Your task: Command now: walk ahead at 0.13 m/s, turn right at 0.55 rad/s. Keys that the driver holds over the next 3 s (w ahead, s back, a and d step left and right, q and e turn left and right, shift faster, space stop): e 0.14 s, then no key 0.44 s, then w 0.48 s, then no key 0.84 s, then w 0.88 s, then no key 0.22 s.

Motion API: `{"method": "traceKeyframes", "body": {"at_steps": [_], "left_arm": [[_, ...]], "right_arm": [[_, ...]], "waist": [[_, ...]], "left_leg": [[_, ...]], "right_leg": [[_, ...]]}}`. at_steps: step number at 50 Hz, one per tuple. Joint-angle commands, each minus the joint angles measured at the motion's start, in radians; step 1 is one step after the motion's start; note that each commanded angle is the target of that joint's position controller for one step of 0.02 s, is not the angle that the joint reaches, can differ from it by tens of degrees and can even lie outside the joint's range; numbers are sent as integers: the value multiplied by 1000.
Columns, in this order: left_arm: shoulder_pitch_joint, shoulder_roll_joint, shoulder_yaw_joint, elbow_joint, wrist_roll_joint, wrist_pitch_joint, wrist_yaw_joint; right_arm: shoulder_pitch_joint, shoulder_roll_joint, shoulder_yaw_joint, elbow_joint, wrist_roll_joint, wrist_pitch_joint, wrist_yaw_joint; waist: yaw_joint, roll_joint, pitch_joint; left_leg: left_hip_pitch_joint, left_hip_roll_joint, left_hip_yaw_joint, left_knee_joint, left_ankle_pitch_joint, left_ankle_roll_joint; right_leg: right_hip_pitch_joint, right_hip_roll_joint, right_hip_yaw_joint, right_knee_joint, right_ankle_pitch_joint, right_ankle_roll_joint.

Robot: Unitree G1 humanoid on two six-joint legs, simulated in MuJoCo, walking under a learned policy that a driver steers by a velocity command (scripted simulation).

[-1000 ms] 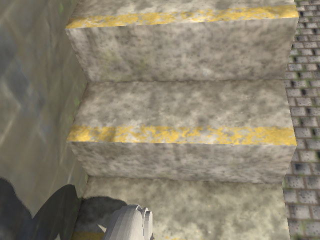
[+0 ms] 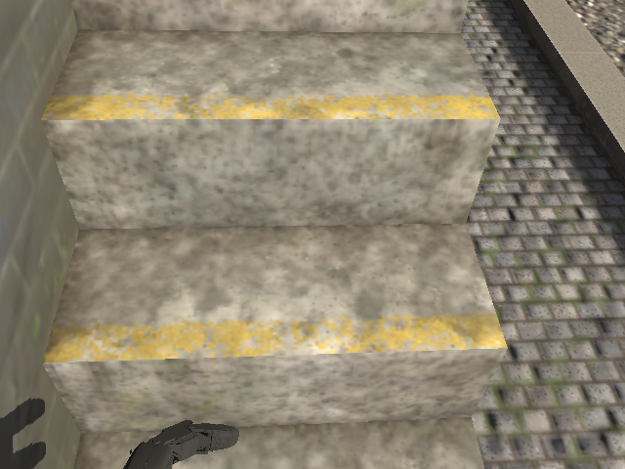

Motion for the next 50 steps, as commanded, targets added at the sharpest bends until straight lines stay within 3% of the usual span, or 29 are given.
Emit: {"method": "traceKeyframes", "body": {"at_steps": [1, 2, 3, 5, 6, 8, 10, 12, 17, 19, 21, 22, 23, 25, 26, 27, 28, 29, 30, 31, 33, 35, 37, 38, 40, 44, 45, 49, 50], "left_arm": [[146, 169, 71, 6, -14, -10, 8], [225, 258, 126, -32, -20, 28, 24], [276, 267, 137, 5, 2, 27, 32], [183, 184, 130, 115, 26, -10, 41], [253, 175, 63, 58, -31, -85, -13], [99, 169, 73, 80, -10, -127, -17], [108, 200, 85, 52, 15, -140, 8], [185, 217, 74, 57, 48, -152, 14], [273, 273, 40, -29, 47, -186, 20], [284, 334, 70, -75, 64, -200, 53], [161, 346, 82, -145, 43, -200, 74], [94, 332, 78, -169, 27, -195, 75], [66, 357, 94, -171, -25, -192, 80], [84, 367, 109, -156, -47, -158, 89], [73, 368, 115, -144, -49, -142, 77], [104, 326, 98, -99, -89, -102, 60], [264, 327, 97, -41, -64, -68, 41], [468, 258, 81, -12, -16, -55, 3], [481, 197, 64, -20, -13, -53, -44], [289, 182, 45, -62, -28, -64, -70], [78, 204, 53, -99, -28, -79, -57], [67, 221, 52, -76, -43, -99, -17], [86, 248, 64, -62, -15, -103, 11], [87, 168, 94, -3, 2, -68, 9], [130, 147, 86, -1, 7, -46, -12], [125, 117, 72, 42, -4, -23, 5], [122, 84, 60, 24, -10, -14, 28], [240, 108, 85, 27, 2, -57, 44], [322, 162, 99, 71, 10, -62, 32]], "right_arm": [[-13, -219, -61, -244, 43, -58, -125], [-184, -233, -75, -308, 15, -52, -108], [-296, -142, -70, -389, -10, -46, -107], [-358, -8, -30, -483, 0, -3, -138], [-295, -125, -55, -400, -44, -10, 24], [-216, -91, -49, -400, -62, -7, 74], [-233, -77, -35, -401, -74, 8, 87], [-214, -96, -31, -393, -63, 6, 86], [-267, -180, -25, -439, -5, 3, 82], [-325, -202, -23, -511, 3, 5, 59], [-296, -186, -22, -534, 12, 13, 49], [-264, -155, -13, -527, -5, 26, 61], [-258, -110, -4, -549, -39, 34, 65], [-198, -61, 16, -533, -51, 80, 110], [-146, -67, 17, -530, -57, 94, 120], [-155, -57, 30, -532, -68, 87, 130], [-224, -65, 34, -525, -93, 97, 118], [-198, -158, 17, -521, -70, 92, 112], [-283, -175, 17, -518, -30, 78, 118], [-275, -163, 15, -526, -18, 71, 118], [-239, -243, -11, -517, -7, 48, 87], [-210, -196, 2, -500, -28, 1, 67], [-143, -209, -11, -481, -60, -34, 53], [-59, -179, -37, -394, 35, -16, -62], [-258, -153, -6, -450, 8, -5, -100], [-297, -96, 9, -480, 4, 22, -116], [-262, -99, 7, -458, -3, 26, -123], [-244, -162, -30, -434, 31, 12, -83], [-286, -106, -15, -471, 33, 1, -77]], "waist": [[57, -129, -274], [195, -282, -381], [172, -125, -335], [10, -83, 73], [78, 65, 315], [-100, -37, 280], [-80, -107, 189], [-59, -66, 123], [-28, -143, 48], [-3, -203, 27], [-40, -202, 44], [-69, -195, 60], [-106, -193, 90], [-87, -286, 119], [-98, -265, 94], [-115, -177, 44], [-35, -166, 29], [91, -58, -87], [155, -19, -123], [30, -18, -6], [-86, -1, 101], [-121, 74, 128], [-122, 100, 78], [-99, -193, 119], [8, -53, 81], [-14, 119, 102], [-30, 265, 123], [28, 147, 50], [22, -57, -55]], "left_leg": [[-584, 16, -97, 952, 536, -28], [-769, -206, -142, 1643, -91, -65], [-816, -210, -310, 1993, -103, -62], [-1020, -164, -276, 2088, -170, -26], [-1030, -235, -466, 2001, -154, 15], [-1013, -183, -383, 1796, -149, 30], [-1069, -245, -311, 1985, -187, 20], [-1106, -261, -263, 2115, -190, -43], [-986, -182, -143, 1910, -180, -197], [-851, -194, -113, 1771, -189, -194], [-748, -166, -173, 1505, -142, -170], [-691, -127, -212, 1244, -78, -147], [-542, -113, -190, 936, -66, -127], [-384, -106, -196, 535, -48, -97], [-343, -105, -202, 373, -18, -85], [-265, -146, -122, -54, 38, -82], [-221, -196, -74, -160, 32, -54], [8, -30, -238, 101, 533, 54], [138, 44, -351, 177, 439, 74], [-86, 37, -440, 60, -278, 60], [-84, 85, -634, -65, -633, 126], [-48, 200, -755, -59, -499, 194], [-63, 169, -639, -39, -309, 229], [-58, 187, -653, -10, 87, 122], [-91, 108, -426, 24, 212, 100], [-139, 81, -304, 12, 245, 71], [-152, 38, -254, 35, 324, 90], [-99, -41, -230, 453, 656, 51], [-339, -67, -169, 538, 388, 17]], "right_leg": [[1163, -69, 462, -644, 203, -89], [1034, -347, 981, -879, 732, -206], [948, -348, 1009, -934, 857, -225], [589, -293, 778, -938, 266, -83], [262, -351, 866, -1031, 183, -170], [163, -269, 583, -1092, 36, -116], [281, -258, 524, -1134, 163, -126], [430, -234, 434, -1119, 386, -65], [628, -226, 281, -1095, 687, 11], [707, -237, 263, -1074, 924, 26], [766, -270, 272, -1031, 1058, 43], [780, -292, 291, -1015, 1072, 47], [704, -306, 308, -1044, 1051, 32], [741, -343, 390, -1080, 992, -10], [806, -352, 406, -1033, 948, -1], [907, -295, 408, -950, 799, 3], [956, -239, 383, -905, 781, -10], [884, -172, 292, -850, 526, 123], [643, -138, 282, -915, 250, 211], [621, -147, 252, -908, 289, 260], [385, -126, 239, -740, 184, 300], [162, -151, 316, -318, 98, 335], [36, -128, 308, 190, 47, 274], [191, -59, 409, 16, 225, 264], [323, -57, 340, -165, 224, 235], [602, -56, 176, -745, 227, 161], [673, -27, 124, -907, 246, 150], [890, -54, 178, -1185, 548, 108], [1155, -171, 263, -985, 1069, 81]]}}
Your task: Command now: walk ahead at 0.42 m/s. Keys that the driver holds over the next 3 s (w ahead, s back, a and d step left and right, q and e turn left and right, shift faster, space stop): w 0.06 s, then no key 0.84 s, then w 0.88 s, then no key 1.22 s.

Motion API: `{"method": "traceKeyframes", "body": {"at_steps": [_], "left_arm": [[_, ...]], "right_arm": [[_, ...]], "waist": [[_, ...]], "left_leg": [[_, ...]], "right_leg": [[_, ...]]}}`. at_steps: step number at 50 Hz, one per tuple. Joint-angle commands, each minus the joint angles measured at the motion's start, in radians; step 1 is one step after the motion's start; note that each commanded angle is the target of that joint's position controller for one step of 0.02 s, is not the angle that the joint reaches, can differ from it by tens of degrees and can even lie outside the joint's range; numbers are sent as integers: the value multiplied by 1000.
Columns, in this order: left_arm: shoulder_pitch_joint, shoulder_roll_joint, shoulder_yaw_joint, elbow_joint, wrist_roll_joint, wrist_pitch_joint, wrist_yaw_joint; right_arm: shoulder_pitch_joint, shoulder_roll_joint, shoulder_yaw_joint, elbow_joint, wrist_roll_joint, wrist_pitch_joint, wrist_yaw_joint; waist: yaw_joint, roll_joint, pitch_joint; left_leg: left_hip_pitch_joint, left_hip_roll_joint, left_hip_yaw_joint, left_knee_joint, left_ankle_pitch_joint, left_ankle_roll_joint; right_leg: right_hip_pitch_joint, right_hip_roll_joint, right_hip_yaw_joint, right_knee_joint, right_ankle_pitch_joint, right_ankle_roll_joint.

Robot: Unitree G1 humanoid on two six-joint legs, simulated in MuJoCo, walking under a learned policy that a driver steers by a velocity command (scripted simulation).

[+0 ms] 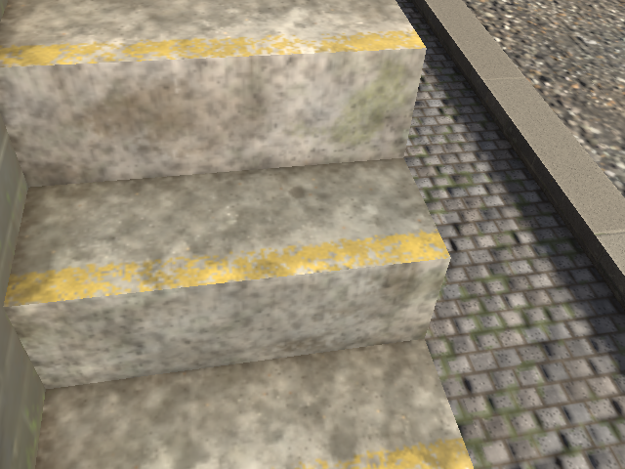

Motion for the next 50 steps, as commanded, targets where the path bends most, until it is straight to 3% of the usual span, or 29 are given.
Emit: {"method": "traceKeyframes", "body": {"at_steps": [1, 2, 3, 4, 5, 7, 8, 9, 10, 15, 20, 21, 23, 25, 27, 31, 32, 33, 34, 37, 44, 46, 50], "left_arm": [[134, 123, 40, -10, 10, -28, -11], [101, 102, 32, -11, 10, -29, -15], [42, 80, 20, -26, 11, -26, -17], [-21, 59, 13, -28, 6, -27, -12], [-35, 66, 12, -29, 0, -36, -9], [-1, 77, 15, -10, -7, -52, -16], [49, 96, 21, -8, -7, -59, -17], [76, 107, 22, -1, -7, -60, -18], [78, 109, 22, 0, -7, -56, -17], [74, 112, 19, -4, 0, -37, -8], [73, 116, 21, -12, 1, -29, -5], [56, 118, 23, -11, -5, -22, -11], [70, 123, 27, -5, -3, -18, -14], [66, 137, 30, -12, -3, -16, -18], [63, 119, 31, -10, -5, -14, -26], [30, 115, 28, -2, -5, -17, -33], [22, 127, 34, 8, -8, -11, -28], [29, 106, 22, 15, 1, -11, -22], [43, 109, 24, 23, 5, -10, -21], [20, 125, 28, 5, -2, -6, -18], [57, 117, 27, -8, -4, 3, -9], [85, 108, 23, 3, -3, 0, -9], [111, 121, 26, 24, -5, 0, -2]], "right_arm": [[-46, 0, 5, -83, 18, -24, 14], [-64, -11, 10, -56, 8, -19, 16], [-73, -21, 9, -33, 1, -16, 20], [-68, -37, 9, -16, -4, -8, 23], [-61, -52, 6, -10, -9, -2, 17], [-48, -71, 0, 20, -9, 1, 8], [-64, -106, -14, 30, 1, 3, 2], [-58, -116, -20, 50, 8, 5, 8], [-62, -110, -21, 59, 10, 6, 13], [-106, -95, -21, 94, 10, 16, 15], [-115, -96, -24, 104, 6, 25, 1], [-121, -76, -15, 99, -7, 23, 8], [-125, -96, -20, 99, -9, 26, 6], [-123, -99, -19, 95, -18, 26, 3], [-110, -98, -18, 90, -18, 25, -2], [-84, -110, -23, 82, -21, 33, -1], [-73, -95, -14, 88, -24, 34, -4], [-92, -65, -3, 67, -11, 32, -3], [-76, -78, -9, 62, -4, 37, -7], [-79, -89, -16, 44, -10, 36, -12], [-71, -63, -24, 21, -7, 34, -10], [-40, -49, -21, 40, -8, 36, -6], [-34, -59, -22, 44, -14, 35, 1]], "waist": [[47, -61, -147], [47, -64, -60], [28, -82, -4], [2, -46, 27], [-4, -38, 72], [8, -44, 50], [26, -34, 20], [34, -52, -45], [36, -61, -63], [42, -50, -37], [38, -18, -25], [41, -31, -48], [47, 3, -23], [49, -3, -10], [51, 8, -8], [36, 58, 22], [40, 70, 58], [44, 57, 64], [45, 44, 75], [42, 69, 108], [49, 60, 99], [42, 35, 91], [35, 28, 118]], "left_leg": [[-199, -35, 53, 165, 294, 76], [-181, -43, 70, 143, 142, 73], [-114, -49, 79, 98, 137, 73], [-50, -54, 74, 41, 166, 73], [-21, -45, 70, -8, 206, 69], [65, -20, 60, -76, 435, 62], [94, -16, 69, -40, 550, 63], [122, -8, 66, -33, 571, 64], [129, -6, 64, -35, 577, 63], [109, -8, 65, -77, 557, 47], [127, 5, 55, -118, 630, 43], [141, 11, 50, -152, 632, 36], [154, 16, 50, -173, 647, 29], [155, 33, 54, -186, 632, 27], [175, 47, 46, -194, 644, 25], [127, 39, 46, -229, 460, 29], [100, 34, 41, -241, 420, 28], [86, 31, 17, -260, 362, 15], [73, 29, 15, -254, 286, 16], [13, 24, -4, -285, 113, 30], [-29, 11, -19, -266, 29, 47], [-36, 4, -13, -283, -79, 41], [-67, -19, -12, -285, -167, 55]], "right_leg": [[337, -180, 136, 1, 663, -115], [213, -171, 156, -67, 463, -109], [88, -150, 157, -98, 362, -96], [13, -127, 137, -82, 406, -87], [-28, -104, 120, -67, 499, -83], [13, -93, 90, -27, 823, -61], [38, -106, 96, -22, 909, -59], [89, -115, 88, -24, 928, -61], [109, -114, 78, -22, 926, -61], [119, -118, 54, -23, 837, -52], [83, -117, 47, -28, 692, -48], [93, -106, 36, -35, 637, -35], [69, -109, 44, -53, 562, -33], [49, -105, 41, -66, 495, -39], [20, -105, 45, -82, 430, -33], [-9, -100, 35, -105, 259, -28], [-22, -98, 20, -105, 211, -13], [-32, -79, 17, -108, 147, -7], [-52, -76, 16, -103, 89, -8], [-86, -76, 20, -97, 16, -16], [-135, -73, 20, -49, -50, -16], [-147, -77, 32, -82, -166, -16], [-177, -63, 48, -100, -266, -39]]}}
Over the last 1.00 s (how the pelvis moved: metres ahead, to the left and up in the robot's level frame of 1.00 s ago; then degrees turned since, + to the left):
0.13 0.04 0.15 -5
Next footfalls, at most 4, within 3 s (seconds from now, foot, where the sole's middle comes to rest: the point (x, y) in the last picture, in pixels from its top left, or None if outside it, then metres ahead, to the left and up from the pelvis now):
none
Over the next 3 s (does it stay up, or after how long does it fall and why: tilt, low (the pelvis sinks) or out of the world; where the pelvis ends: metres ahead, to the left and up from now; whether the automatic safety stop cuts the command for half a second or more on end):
stays up -0.09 -0.01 0.00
